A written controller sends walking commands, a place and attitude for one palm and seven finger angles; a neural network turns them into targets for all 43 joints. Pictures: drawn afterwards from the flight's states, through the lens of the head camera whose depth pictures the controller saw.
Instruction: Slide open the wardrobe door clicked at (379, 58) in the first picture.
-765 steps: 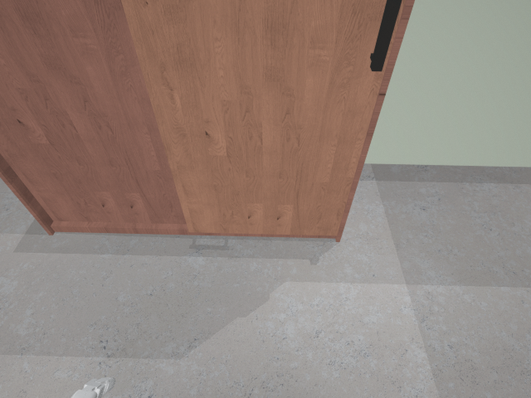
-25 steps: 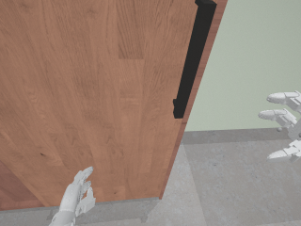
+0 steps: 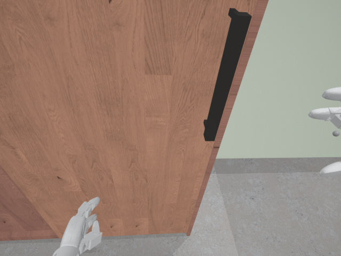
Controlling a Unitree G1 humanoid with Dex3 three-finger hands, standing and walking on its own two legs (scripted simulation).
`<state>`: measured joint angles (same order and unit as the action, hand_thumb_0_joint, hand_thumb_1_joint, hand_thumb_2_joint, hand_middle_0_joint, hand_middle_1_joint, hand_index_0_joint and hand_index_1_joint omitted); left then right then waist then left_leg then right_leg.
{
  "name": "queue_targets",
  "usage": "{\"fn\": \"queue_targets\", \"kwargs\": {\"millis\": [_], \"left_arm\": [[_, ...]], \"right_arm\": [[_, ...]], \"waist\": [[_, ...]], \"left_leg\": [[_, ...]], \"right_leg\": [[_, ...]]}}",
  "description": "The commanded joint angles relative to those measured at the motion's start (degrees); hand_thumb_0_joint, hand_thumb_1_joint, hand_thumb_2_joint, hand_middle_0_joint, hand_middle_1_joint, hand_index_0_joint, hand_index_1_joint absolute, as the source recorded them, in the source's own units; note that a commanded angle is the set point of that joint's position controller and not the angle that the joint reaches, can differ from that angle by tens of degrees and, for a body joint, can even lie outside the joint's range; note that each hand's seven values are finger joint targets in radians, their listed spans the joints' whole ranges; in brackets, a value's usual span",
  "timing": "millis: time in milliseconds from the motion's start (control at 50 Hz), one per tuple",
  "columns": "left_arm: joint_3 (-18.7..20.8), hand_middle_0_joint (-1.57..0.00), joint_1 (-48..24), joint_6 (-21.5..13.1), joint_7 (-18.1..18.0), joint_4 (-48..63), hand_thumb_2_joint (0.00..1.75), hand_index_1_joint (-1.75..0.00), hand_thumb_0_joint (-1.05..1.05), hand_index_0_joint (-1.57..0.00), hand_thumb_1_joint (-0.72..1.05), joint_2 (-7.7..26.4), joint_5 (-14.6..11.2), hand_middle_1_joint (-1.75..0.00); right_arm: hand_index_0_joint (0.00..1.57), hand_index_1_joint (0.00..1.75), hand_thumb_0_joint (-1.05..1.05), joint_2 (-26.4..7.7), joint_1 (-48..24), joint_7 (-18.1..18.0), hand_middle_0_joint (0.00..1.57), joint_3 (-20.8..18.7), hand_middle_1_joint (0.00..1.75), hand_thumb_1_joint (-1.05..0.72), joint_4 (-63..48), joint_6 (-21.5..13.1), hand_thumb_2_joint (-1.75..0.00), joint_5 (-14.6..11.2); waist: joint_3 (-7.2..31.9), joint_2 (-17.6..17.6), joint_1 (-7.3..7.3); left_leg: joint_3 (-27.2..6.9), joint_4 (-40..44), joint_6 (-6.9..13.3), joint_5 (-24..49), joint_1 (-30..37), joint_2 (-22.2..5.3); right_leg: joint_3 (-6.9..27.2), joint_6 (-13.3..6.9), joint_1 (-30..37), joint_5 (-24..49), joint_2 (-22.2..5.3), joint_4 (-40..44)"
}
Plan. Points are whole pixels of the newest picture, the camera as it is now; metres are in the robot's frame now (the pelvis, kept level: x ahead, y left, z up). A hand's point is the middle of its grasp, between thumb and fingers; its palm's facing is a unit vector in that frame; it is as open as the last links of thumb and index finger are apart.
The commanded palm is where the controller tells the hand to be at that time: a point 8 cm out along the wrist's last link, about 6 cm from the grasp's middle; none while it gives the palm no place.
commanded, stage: raise the hand with hooked fingers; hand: right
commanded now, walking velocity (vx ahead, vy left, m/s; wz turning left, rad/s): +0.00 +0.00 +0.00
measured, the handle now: (219, 84) +0.42 -0.09 +0.24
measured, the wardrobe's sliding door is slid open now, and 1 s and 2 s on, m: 0.00 0.00 0.00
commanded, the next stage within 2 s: move the hooked fingers beside the handle in 0.16 s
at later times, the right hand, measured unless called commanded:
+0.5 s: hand (337, 131) +0.29 -0.29 +0.23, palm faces +0.09 +0.99 -0.14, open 14.0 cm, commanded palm +0.24 -0.31 +0.25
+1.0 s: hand (298, 125) +0.30 -0.22 +0.24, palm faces -0.03 +0.99 -0.10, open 14.0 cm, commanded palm +0.28 -0.27 +0.24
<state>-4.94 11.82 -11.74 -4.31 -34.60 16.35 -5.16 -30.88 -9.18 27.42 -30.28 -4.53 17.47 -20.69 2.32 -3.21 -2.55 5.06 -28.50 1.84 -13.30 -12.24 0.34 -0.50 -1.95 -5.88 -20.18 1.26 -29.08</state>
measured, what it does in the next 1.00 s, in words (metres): stands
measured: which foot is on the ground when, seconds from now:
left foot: down 0.00-1.00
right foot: down 0.00-1.00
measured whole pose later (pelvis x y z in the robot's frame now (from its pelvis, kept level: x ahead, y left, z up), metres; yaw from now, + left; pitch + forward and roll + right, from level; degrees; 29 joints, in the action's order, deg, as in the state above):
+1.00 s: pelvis +0.00 +0.00 +0.00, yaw -1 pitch -2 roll +0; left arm -5.2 10.0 -10.1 -5.1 -37.0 15.9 -5.3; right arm -23.8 -15.8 21.6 -20.2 -3.3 20.7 -18.3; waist 1.9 -3.9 -3.6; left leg 6.0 -28.6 1.5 -13.8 -12.4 -0.7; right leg 0.6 -2.1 -6.0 -19.6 2.2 -28.1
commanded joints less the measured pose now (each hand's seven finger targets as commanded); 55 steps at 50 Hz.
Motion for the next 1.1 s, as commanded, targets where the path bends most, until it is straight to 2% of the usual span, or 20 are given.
{"fn": "queue_targets", "kwargs": {"millis": [0, 20, 80, 140, 200, 280, 360, 380, 420, 480, 540, 580, 640, 700, 760, 840, 900, 980, 1060, 1080], "left_arm": [[1.9, -0.20, -9.5, -3.1, -0.9, 7.4, 0.90, -0.30, 0.00, -0.20, 0.90, 6.7, -0.6, -0.30], [2.0, -0.20, -9.4, -3.0, -1.1, 7.6, 0.90, -0.30, 0.00, -0.20, 0.90, 7.0, -0.9, -0.30], [2.6, -0.20, -9.2, -3.0, -1.2, 8.9, 0.90, -0.30, 0.00, -0.20, 0.90, 7.2, -1.4, -0.30], [2.6, -0.20, -10.7, -2.8, -1.0, 10.8, 0.90, -0.30, 0.00, -0.20, 0.90, 7.1, -1.0, -0.30], [1.7, -0.20, -11.5, -2.8, -0.9, 11.0, 0.90, -0.30, 0.00, -0.20, 0.90, 6.1, -0.4, -0.30], [1.7, -0.20, -10.5, -3.1, -0.5, 8.9, 0.90, -0.30, 0.00, -0.20, 0.90, 5.9, 0.3, -0.30], [1.7, -0.20, -10.2, -3.0, -0.7, 7.9, 0.90, -0.30, 0.00, -0.20, 0.90, 6.5, -0.7, -0.30], [1.9, -0.20, -10.3, -2.9, -0.7, 8.2, 0.90, -0.30, 0.00, -0.20, 0.90, 6.6, -0.9, -0.30], [2.1, -0.20, -10.1, -2.6, -0.8, 8.9, 0.90, -0.30, 0.00, -0.20, 0.90, 6.9, -1.0, -0.30], [1.8, -0.20, -10.4, -3.2, -0.9, 10.2, 0.90, -0.30, 0.00, -0.20, 0.90, 5.8, -0.8, -0.30], [1.7, -0.20, -10.8, -3.8, -1.0, 10.4, 0.90, -0.30, 0.00, -0.20, 0.90, 5.2, -0.1, -0.30], [1.8, -0.20, -10.6, -3.6, -0.8, 9.2, 0.90, -0.30, 0.00, -0.20, 0.90, 5.1, 0.4, -0.30], [1.7, -0.20, -10.6, -2.6, -0.3, 8.0, 0.90, -0.30, 0.00, -0.20, 0.90, 5.2, 0.2, -0.30], [2.0, -0.20, -11.5, -0.7, 0.1, 8.5, 0.90, -0.30, 0.00, -0.20, 0.90, 5.9, -0.4, -0.30], [2.1, -0.20, -11.8, -0.5, 0.0, 9.8, 0.90, -0.30, 0.00, -0.20, 0.90, 5.8, -0.6, -0.30], [2.0, -0.20, -11.7, -1.6, -0.7, 10.7, 0.90, -0.30, 0.00, -0.20, 0.90, 4.7, -0.4, -0.30], [1.9, -0.20, -11.0, -2.4, -1.4, 8.7, 0.90, -0.30, 0.00, -0.20, 0.90, 4.6, -0.1, -0.30], [2.1, -0.20, -10.8, -1.3, -1.8, 6.1, 0.90, -0.30, 0.00, -0.20, 0.90, 5.3, -0.2, -0.30], [1.9, -0.20, -11.9, -0.4, -1.4, 7.6, 0.90, -0.30, 0.00, -0.20, 0.90, 4.8, -0.3, -0.30], [2.2, -0.20, -11.9, -0.2, -1.2, 8.3, 0.90, -0.30, 0.00, -0.20, 0.90, 4.8, -0.2, -0.30]], "right_arm": [[0.30, 1.20, 0.00, -18.4, -22.6, -3.7, 0.30, -6.1, 1.20, 0.50, 2.8, 0.8, -0.30, 0.8], [0.30, 1.20, 0.00, -16.1, -23.8, -3.2, 0.30, -2.0, 1.20, 0.50, 4.2, 2.0, -0.30, 1.9], [0.30, 1.20, 0.00, -11.6, -22.1, -1.7, 0.30, 4.3, 1.20, 0.50, 4.6, 3.5, -0.30, 3.1], [0.30, 1.20, 0.00, -17.2, -24.4, 0.4, 0.30, -0.2, 1.20, 0.50, -6.2, 2.0, -0.30, 2.5], [0.30, 1.20, 0.00, -22.9, -23.2, 1.3, 0.30, -7.8, 1.20, 0.50, -11.3, -1.8, -0.30, -0.5], [0.30, 1.20, 0.00, -25.3, -21.5, -0.9, 0.30, -12.4, 1.20, 0.50, -5.5, -3.3, -0.30, -0.9], [0.30, 1.20, 0.00, -16.6, -23.9, -2.1, 0.30, -2.6, 1.20, 0.50, 3.2, 1.6, -0.30, 1.1], [0.30, 1.20, 0.00, -13.7, -23.5, -1.6, 0.30, 0.6, 1.20, 0.50, 3.9, 2.7, -0.30, 1.5], [0.30, 1.20, 0.00, -13.8, -26.5, -0.7, 0.30, 3.0, 1.20, 0.50, 1.6, 3.7, -0.30, 2.7], [0.30, 1.20, 0.00, -11.2, -29.4, 0.1, 0.30, 6.1, 1.20, 0.50, -6.1, 1.3, -0.30, 2.2], [0.30, 1.20, 0.00, -15.3, -30.5, -1.3, 0.30, -0.1, 1.20, 0.50, -13.5, -3.2, -0.30, 0.6], [0.30, 1.20, 0.00, -18.6, -26.1, -3.4, 0.30, -5.3, 1.20, 0.50, -11.5, -4.0, -0.30, 0.3], [0.30, 1.20, 0.00, -15.4, -22.4, -6.2, 0.30, -5.0, 1.20, 0.50, -4.2, -1.0, -0.30, 1.2], [0.30, 1.20, 0.00, -13.9, -19.7, -7.2, 0.30, -2.9, 1.20, 0.50, -1.1, 4.3, -0.30, 2.4], [0.30, 1.20, 0.00, -11.2, -22.6, -6.1, 0.30, 1.1, 1.20, 0.50, -4.9, 6.0, -0.30, 2.7], [0.30, 1.20, 0.00, -8.4, -28.0, -4.7, 0.30, 4.6, 1.20, 0.50, -15.1, 1.1, -0.30, 1.5], [0.30, 1.20, 0.00, -9.3, -30.8, -6.0, 0.30, 3.6, 1.20, 0.50, -13.7, -1.9, -0.30, 1.0], [0.30, 1.20, 0.00, -10.8, -32.3, -9.6, 0.30, 3.0, 1.20, 0.50, -2.8, 0.5, -0.30, 3.3], [0.30, 1.20, 0.00, -7.3, -34.3, -10.6, 0.30, 6.9, 1.20, 0.50, -2.3, 3.2, -0.30, 4.8], [0.30, 1.20, 0.00, -8.2, -31.7, -10.5, 0.30, 5.3, 1.20, 0.50, -3.3, 3.1, -0.30, 4.5]], "waist": [[-0.8, -7.1, 0.05], [-2.4, -5.3, 0.83], [2.2, 0.6, 1.44], [14.4, 0.3, 0.14], [17.9, 1.1, -0.98], [10.1, -2.1, -1.96], [0.8, -6.0, 0.37], [1.1, -4.4, 0.61], [5.5, -3.8, 1.16], [11.3, -0.6, 1.66], [18.3, -1.8, -0.14], [16.9, -2.4, -1.65], [8.5, -0.5, -1.45], [5.3, -0.5, -1.37], [9.3, -1.2, -0.24], [16.4, -1.4, 0.81], [13.7, 0.0, 1.07], [6.3, -1.6, 0.59], [9.7, -3.0, 0.41], [12.6, 0.6, -0.16]], "left_leg": [[-1.9, 4.7, 0.3, 6.8, 0.2, -2.2], [-2.1, 4.9, -0.1, 4.4, -1.4, -2.3], [-2.3, 3.8, -0.3, 5.6, -0.2, -2.4], [-2.6, 1.8, -0.5, 10.8, 5.9, -2.4], [-2.4, 1.9, -0.5, 13.5, 10.2, -1.9], [-1.9, 3.5, 0.1, 12.3, 7.4, -1.8], [-1.6, 4.0, 0.2, 6.8, -0.3, -2.2], [-2.3, 4.1, 0.2, 7.5, 0.2, -2.6], [-2.6, 3.5, -0.2, 8.2, 1.3, -2.6], [-2.1, 2.5, -0.3, 10.9, 3.3, -2.1], [-1.8, 1.5, -0.1, 15.5, 7.9, -1.8], [-1.5, 2.0, 0.1, 15.7, 8.7, -1.8], [-0.5, 2.0, 0.2, 15.3, 5.7, -2.0], [-0.9, 2.3, 0.0, 15.0, 4.8, -2.4], [-1.4, 1.5, -0.3, 16.4, 4.9, -2.5], [-1.6, 1.2, -0.6, 18.1, 6.2, -2.2], [-1.7, 2.4, -0.7, 15.2, 4.9, -1.8], [-1.8, 4.1, -0.3, 8.2, 2.2, -2.4], [-1.7, 2.5, 0.1, 12.3, 4.8, -2.9], [-1.8, 2.2, 0.0, 15.0, 7.2, -2.8]], "right_leg": [[2.9, 1.1, -4.9, 13.4, -2.0, 6.0], [3.2, 1.0, -5.9, 11.3, -2.0, 5.9], [3.9, 0.6, -4.4, 12.6, -2.2, 4.8], [4.2, 0.2, -0.6, 17.0, -1.5, 3.5], [4.2, 0.2, -0.1, 19.4, -1.2, 3.6], [3.9, 0.5, -2.9, 18.9, -1.5, 4.7], [4.0, 1.2, -4.3, 13.7, -1.9, 5.9], [3.9, 1.2, -4.1, 14.1, -2.0, 5.5], [3.7, 0.7, -2.7, 14.5, -1.7, 4.7], [4.8, 0.5, 0.6, 17.5, -1.8, 4.1], [5.0, 0.9, 3.5, 22.2, -1.3, 4.0], [4.6, 1.4, 2.1, 23.0, -1.5, 4.5], [3.9, 1.7, -2.4, 21.9, -1.7, 5.8], [2.9, 1.4, -4.5, 21.0, -1.7, 5.9], [3.0, 1.2, -2.1, 21.9, -1.6, 4.6], [3.5, 0.9, 3.1, 23.8, -1.6, 3.5], [3.9, 0.8, 2.7, 20.7, -1.7, 4.3], [3.6, 1.2, -1.5, 14.9, -1.5, 5.8], [3.7, 1.3, -1.2, 18.7, -1.1, 5.7], [3.7, 1.1, -0.4, 20.9, -1.4, 5.1]]}}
